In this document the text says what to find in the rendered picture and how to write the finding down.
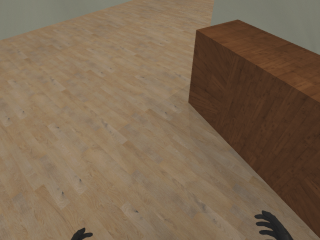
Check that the pedestal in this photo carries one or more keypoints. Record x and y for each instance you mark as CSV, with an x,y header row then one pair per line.
x,y
261,94

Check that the robot left hand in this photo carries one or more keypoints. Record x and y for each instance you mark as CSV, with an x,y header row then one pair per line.
x,y
80,235

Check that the robot right hand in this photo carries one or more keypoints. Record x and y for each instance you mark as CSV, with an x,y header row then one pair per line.
x,y
279,231

